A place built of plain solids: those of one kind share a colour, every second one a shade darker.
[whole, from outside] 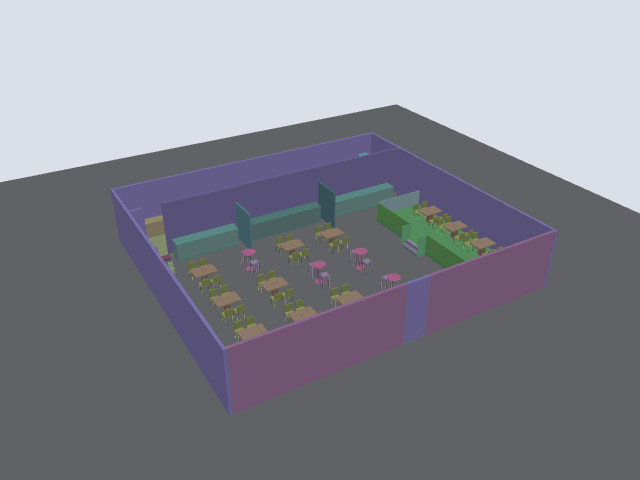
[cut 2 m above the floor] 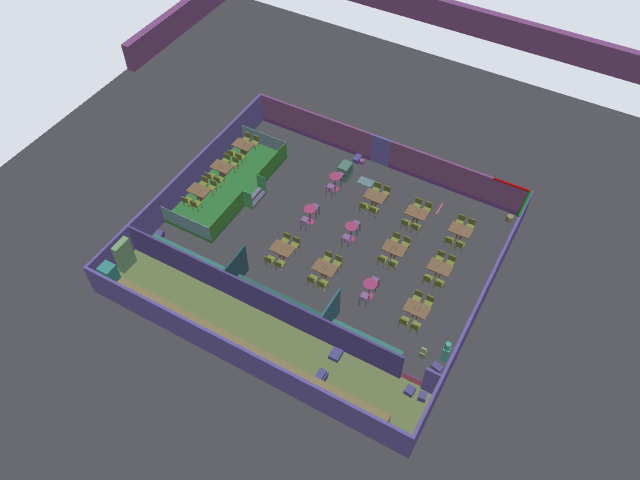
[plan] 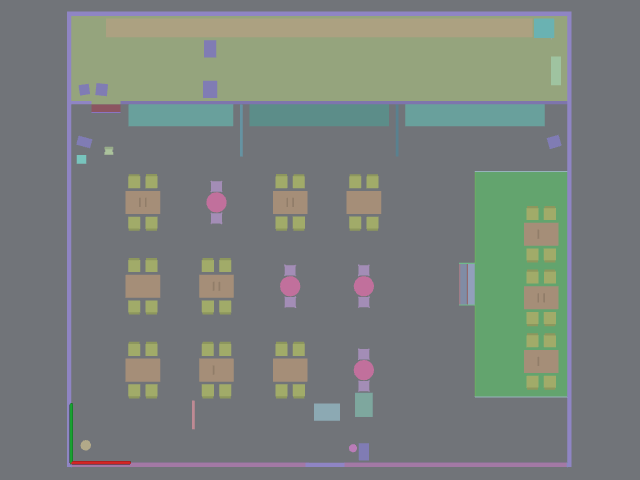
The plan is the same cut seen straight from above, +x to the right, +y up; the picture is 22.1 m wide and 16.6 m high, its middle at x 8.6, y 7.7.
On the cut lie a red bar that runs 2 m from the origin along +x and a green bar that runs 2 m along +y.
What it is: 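A food court's seating hall of the 2010s to 2020s; 17.1 x 15.4 m, ceiling 3.3 m, a street door 0.95 x 2.1 m in the glazed front; tables 0.75 m, chairs 0.45 m, bar tops 1.06 m, a counter 1.0 m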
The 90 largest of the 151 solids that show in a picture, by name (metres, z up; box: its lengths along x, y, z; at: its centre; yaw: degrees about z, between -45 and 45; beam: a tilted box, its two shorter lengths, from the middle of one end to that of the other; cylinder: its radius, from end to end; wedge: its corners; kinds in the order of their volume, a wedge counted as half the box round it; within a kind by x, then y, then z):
{
 "street_hedge_1": {"box": [39.8, 0.6, 2.25], "at": [8.57, -16.3, 1.07]},
 "street_hedge_2": {"box": [0.6, 16.6, 2.25], "at": [28.18, -8.3, 1.07]},
 "wall_1": {"box": [0.15, 15.75, 3.31], "at": [-0.07, 7.72, 1.6]},
 "wall_2": {"box": [0.7, 0.12, 3.31], "at": [0.35, 12.45, 1.6]},
 "wall_3": {"box": [17.45, 0.15, 3.31], "at": [8.57, 15.53, 1.6]},
 "wall_4": {"box": [1.5, 0.15, 3.31], "at": [8.84, -0.07, 1.6]},
 "wall_5": {"box": [15.45, 0.12, 3.31], "at": [9.43, 12.45, 1.6]},
 "wall_6": {"box": [0.15, 15.75, 3.31], "at": [17.23, 7.72, 1.6]},
 "zone_back_1": {"box": [17.15, 3.06, 0.22], "at": [8.57, 13.92, 0.06]},
 "counter_1": {"box": [3.58, 0.7, 1.05], "at": [3.79, 12.04, 0.47]},
 "counter_2": {"box": [4.78, 0.7, 1.05], "at": [8.57, 12.04, 0.47]},
 "counter_3": {"box": [4.78, 0.7, 1.05], "at": [13.96, 12.04, 0.47]},
 "back_worktop_1": {"box": [14.75, 0.65, 0.95], "at": [8.57, 15.04, 0.59]},
 "dais_1": {"box": [3.2, 7.84, 0.35], "at": [15.55, 6.17, 0.12]},
 "window_wall_1": {"box": [8.24, 0.15, 3.31], "at": [4.12, -0.07, 1.6]},
 "window_wall_2": {"box": [7.71, 0.15, 3.31], "at": [13.3, -0.07, 1.6]},
 "back_fridge_1": {"box": [0.7, 0.68, 1.9], "at": [16.35, 15.02, 1.07]},
 "kiosk_wall_1": {"box": [0.1, 1.8, 2.35], "at": [5.88, 11.49, 1.12]},
 "kiosk_wall_2": {"box": [0.1, 1.8, 2.35], "at": [11.27, 11.49, 1.12]},
 "meeting_table_1": {"box": [1.2, 0.8, 0.07], "at": [2.47, 3.2, 0.71]},
 "meeting_table_2": {"box": [1.2, 0.8, 0.07], "at": [2.47, 6.1, 0.71]},
 "meeting_table_3": {"box": [1.2, 0.8, 0.07], "at": [2.47, 9.0, 0.71]},
 "meeting_table_4": {"box": [1.2, 0.8, 0.07], "at": [5.02, 3.2, 0.71]},
 "meeting_table_5": {"box": [1.2, 0.8, 0.07], "at": [5.02, 6.1, 0.71]},
 "meeting_table_6": {"box": [1.2, 0.8, 0.07], "at": [7.57, 3.2, 0.71]},
 "meeting_table_7": {"box": [1.2, 0.8, 0.07], "at": [7.57, 9.0, 0.71]},
 "meeting_table_8": {"box": [1.2, 0.8, 0.07], "at": [10.12, 9.0, 0.71]},
 "meeting_table_9": {"box": [1.2, 0.8, 0.07], "at": [16.25, 3.5, 1.01]},
 "meeting_table_10": {"box": [1.2, 0.8, 0.07], "at": [16.25, 5.7, 1.01]},
 "meeting_table_11": {"box": [1.2, 0.8, 0.07], "at": [16.25, 7.9, 1.01]},
 "shelf_1": {"box": [0.35, 1.0, 1.95], "at": [16.77, 13.55, 1.09]},
 "box_cardboard_1": {"box": [0.5, 0.32, 0.25], "at": [0.45, 11.09, 0.08], "yaw": -15.0},
 "box_cardboard_2": {"box": [0.36, 0.36, 0.37], "at": [0.45, 12.9, 0.31], "yaw": 8.3},
 "box_cardboard_3": {"box": [0.4, 0.42, 0.32], "at": [1.05, 12.9, 0.28], "yaw": -5.7},
 "box_cardboard_4": {"box": [0.5, 0.6, 0.32], "at": [4.8, 12.91, 0.28]},
 "box_cardboard_5": {"box": [0.42, 0.6, 0.43], "at": [4.8, 14.31, 0.34]},
 "box_cardboard_6": {"box": [0.34, 0.54, 0.2], "at": [4.82, 14.32, 0.66], "yaw": 2.9},
 "box_cardboard_7": {"box": [0.36, 0.6, 0.34], "at": [10.12, 0.38, 0.12]},
 "box_cardboard_8": {"box": [0.43, 0.4, 0.41], "at": [16.7, 11.09, 0.15], "yaw": 16.7},
 "counter_top_1": {"box": [3.62, 0.78, 0.04], "at": [3.79, 12.02, 1.02]},
 "counter_top_2": {"box": [4.82, 0.78, 0.04], "at": [8.57, 12.02, 1.02]},
 "counter_top_3": {"box": [4.82, 0.78, 0.04], "at": [13.96, 12.02, 1.02]},
 "side_chair_1": {"box": [0.38, 0.08, 0.38], "at": [2.17, 2.26, 0.65]},
 "side_chair_2": {"box": [0.38, 0.08, 0.38], "at": [2.17, 4.14, 0.65]},
 "side_chair_3": {"box": [0.38, 0.08, 0.38], "at": [2.17, 5.16, 0.65]},
 "side_chair_4": {"box": [0.38, 0.08, 0.38], "at": [2.17, 7.04, 0.65]},
 "side_chair_5": {"box": [0.38, 0.08, 0.38], "at": [2.17, 8.06, 0.65]},
 "side_chair_6": {"box": [0.38, 0.08, 0.38], "at": [2.17, 9.94, 0.65]},
 "side_chair_7": {"box": [0.38, 0.08, 0.38], "at": [2.77, 2.26, 0.65]},
 "side_chair_8": {"box": [0.38, 0.08, 0.38], "at": [2.77, 4.14, 0.65]},
 "side_chair_9": {"box": [0.38, 0.08, 0.38], "at": [2.77, 5.16, 0.65]},
 "side_chair_10": {"box": [0.38, 0.08, 0.38], "at": [2.77, 7.04, 0.65]},
 "side_chair_11": {"box": [0.38, 0.08, 0.38], "at": [2.77, 8.06, 0.65]},
 "side_chair_12": {"box": [0.38, 0.08, 0.38], "at": [2.77, 9.94, 0.65]},
 "side_chair_13": {"box": [0.38, 0.08, 0.38], "at": [4.72, 4.14, 0.65]},
 "side_chair_14": {"box": [0.38, 0.08, 0.38], "at": [4.72, 5.16, 0.65]},
 "side_chair_15": {"box": [0.38, 0.08, 0.38], "at": [4.72, 7.04, 0.65]},
 "side_chair_16": {"box": [0.38, 0.08, 0.38], "at": [5.32, 2.26, 0.65]},
 "side_chair_17": {"box": [0.38, 0.08, 0.38], "at": [5.32, 4.14, 0.65]},
 "side_chair_18": {"box": [0.38, 0.08, 0.38], "at": [5.32, 5.16, 0.65]},
 "side_chair_19": {"box": [0.38, 0.08, 0.38], "at": [5.32, 7.04, 0.65]},
 "side_chair_20": {"box": [0.38, 0.08, 0.38], "at": [7.27, 4.14, 0.65]},
 "side_chair_21": {"box": [0.38, 0.08, 0.38], "at": [7.27, 8.06, 0.65]},
 "side_chair_22": {"box": [0.38, 0.08, 0.38], "at": [7.27, 9.94, 0.65]},
 "side_chair_23": {"box": [0.38, 0.08, 0.38], "at": [7.87, 4.14, 0.65]},
 "side_chair_24": {"box": [0.38, 0.08, 0.38], "at": [7.87, 8.06, 0.65]},
 "side_chair_25": {"box": [0.38, 0.08, 0.38], "at": [7.87, 9.94, 0.65]},
 "side_chair_26": {"box": [0.38, 0.08, 0.38], "at": [9.82, 8.06, 0.65]},
 "side_chair_27": {"box": [0.38, 0.08, 0.38], "at": [10.42, 8.06, 0.65]},
 "side_chair_28": {"box": [0.38, 0.08, 0.38], "at": [15.95, 4.44, 0.95]},
 "side_chair_29": {"box": [0.38, 0.08, 0.38], "at": [16.55, 4.44, 0.95]},
 "stallriser_1": {"box": [8.24, 0.05, 0.35], "at": [4.12, -0.02, 0.12]},
 "stallriser_2": {"box": [7.71, 0.05, 0.35], "at": [13.3, -0.02, 0.12]},
 "dais_rail_front_1": {"box": [0.04, 3.22, 1.0], "at": [13.97, 3.86, 0.75]},
 "dais_rail_front_2": {"box": [0.04, 3.22, 1.0], "at": [13.97, 8.48, 0.75]},
 "dais_rail_end_1": {"box": [3.2, 0.04, 1.0], "at": [15.55, 2.27, 0.75]},
 "dais_rail_end_2": {"box": [3.2, 0.04, 1.0], "at": [15.55, 10.07, 0.75]},
 "dais_steps_1": {"box": [0.27, 1.4, 0.2], "at": [13.54, 6.17, 0.05]},
 "dais_steps_2": {"box": [0.27, 1.4, 0.35], "at": [13.81, 6.17, 0.12]},
 "crate_1": {"box": [0.6, 0.82, 0.27], "at": [10.12, 2.0, 0.81]},
 "water_cooler_1": {"box": [0.33, 0.31, 1.03], "at": [0.35, 10.49, 0.47]},
 "water_cooler_2": {"cylinder": 0.14, "from": [0.35, 10.49, 0.98], "to": [0.35, 10.49, 1.4]},
 "back_step_1": {"box": [1.0, 0.3, 0.22], "at": [1.2, 12.24, 0.06]},
 "dais_cheek_1": {"box": [0.54, 0.04, 1.3], "at": [13.68, 5.45, 0.6]},
 "dais_cheek_2": {"box": [0.54, 0.04, 1.3], "at": [13.68, 6.89, 0.6]},
 "plant_pot_1": {"cylinder": 0.18, "from": [0.5, 0.6, 0.0], "to": [0.5, 0.6, 0.38]},
 "door_mat_1": {"box": [0.9, 0.6, 0.07], "at": [8.84, 1.75, -0.02]},
 "front_corner_1": {"box": [0.04, 0.17, 3.16], "at": [0.0, -0.07, 1.53]},
 "bin_waste_1": {"cylinder": 0.14, "from": [9.74, 0.5, 0.0], "to": [9.74, 0.5, 0.31]},
 "bar_table_1": {"cylinder": 0.35, "from": [5.02, 9.0, 1.03], "to": [5.02, 9.0, 1.06]}
}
